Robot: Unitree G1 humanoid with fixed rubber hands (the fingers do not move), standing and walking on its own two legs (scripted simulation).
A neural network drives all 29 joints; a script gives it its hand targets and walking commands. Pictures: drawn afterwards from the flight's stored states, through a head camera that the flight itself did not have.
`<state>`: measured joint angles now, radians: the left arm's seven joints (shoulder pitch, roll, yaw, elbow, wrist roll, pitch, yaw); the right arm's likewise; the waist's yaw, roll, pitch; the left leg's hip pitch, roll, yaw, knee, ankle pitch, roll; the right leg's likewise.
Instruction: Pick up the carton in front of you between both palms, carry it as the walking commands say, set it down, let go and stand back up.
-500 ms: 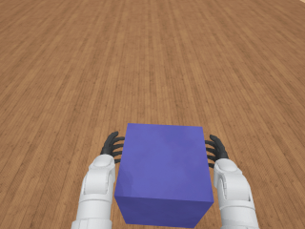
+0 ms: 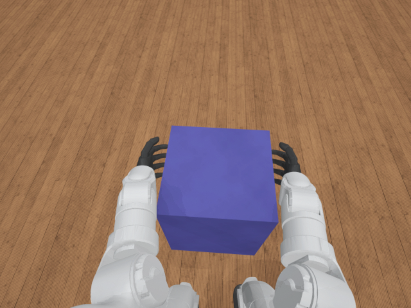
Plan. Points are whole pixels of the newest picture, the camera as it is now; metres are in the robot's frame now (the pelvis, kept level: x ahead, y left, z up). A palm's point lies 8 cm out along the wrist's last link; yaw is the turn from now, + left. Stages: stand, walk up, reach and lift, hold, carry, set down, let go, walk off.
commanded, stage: set down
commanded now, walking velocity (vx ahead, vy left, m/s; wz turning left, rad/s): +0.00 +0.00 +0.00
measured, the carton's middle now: (216, 195) +0.35 +0.01 -0.08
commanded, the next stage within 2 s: none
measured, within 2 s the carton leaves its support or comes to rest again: neither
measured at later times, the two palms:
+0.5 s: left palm (173, 184) +0.43 +0.13 -0.18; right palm (278, 199) +0.39 -0.17 -0.19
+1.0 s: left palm (187, 196) +0.46 +0.10 -0.34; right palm (274, 212) +0.41 -0.19 -0.35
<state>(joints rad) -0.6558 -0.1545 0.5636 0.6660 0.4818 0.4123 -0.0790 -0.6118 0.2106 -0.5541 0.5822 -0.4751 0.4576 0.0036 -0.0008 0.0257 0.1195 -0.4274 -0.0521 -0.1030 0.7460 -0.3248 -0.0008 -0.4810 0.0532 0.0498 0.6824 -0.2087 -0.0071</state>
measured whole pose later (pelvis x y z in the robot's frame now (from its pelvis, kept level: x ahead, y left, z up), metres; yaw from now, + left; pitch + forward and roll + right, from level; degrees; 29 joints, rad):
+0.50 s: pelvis +0.00 +0.02 -0.12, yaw +1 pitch +37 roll +0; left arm -0.74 -0.10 0.39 0.64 0.22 0.22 0.03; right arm -0.65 0.11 -0.46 0.53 -0.24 0.24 -0.04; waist -0.04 0.05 -0.20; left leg -1.48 -0.12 -0.07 1.31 -0.48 0.00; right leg -1.54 0.06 0.08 1.25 -0.37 0.04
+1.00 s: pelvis -0.04 +0.01 -0.25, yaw +2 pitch +44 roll +1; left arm -1.06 0.02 0.32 0.83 0.15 0.19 0.09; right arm -0.91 0.00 -0.49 0.65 -0.17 0.23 -0.07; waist -0.09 0.07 -0.11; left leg -1.97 -0.17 -0.05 1.75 -0.56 -0.02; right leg -2.03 0.08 0.09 1.69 -0.44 0.07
